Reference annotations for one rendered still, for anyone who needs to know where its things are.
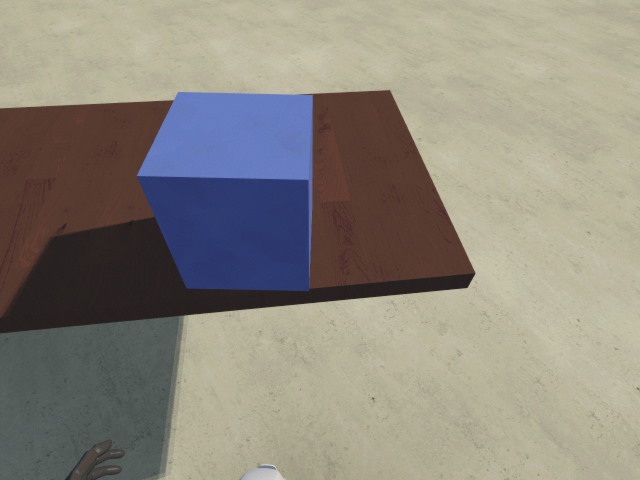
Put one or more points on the left robot hand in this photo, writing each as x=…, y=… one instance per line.
x=99, y=453

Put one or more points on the table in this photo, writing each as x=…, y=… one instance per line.
x=80, y=245

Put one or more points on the carton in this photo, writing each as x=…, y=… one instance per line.
x=229, y=181

